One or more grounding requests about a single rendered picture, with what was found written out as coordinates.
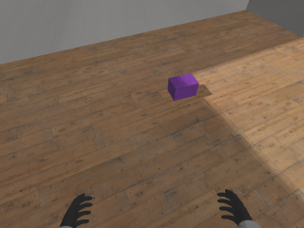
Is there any left robot hand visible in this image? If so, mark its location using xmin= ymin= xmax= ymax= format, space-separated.
xmin=60 ymin=193 xmax=93 ymax=228

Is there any right robot hand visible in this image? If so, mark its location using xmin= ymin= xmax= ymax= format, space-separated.
xmin=217 ymin=189 xmax=252 ymax=226

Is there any carton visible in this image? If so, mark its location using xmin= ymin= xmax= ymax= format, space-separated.
xmin=167 ymin=73 xmax=199 ymax=101

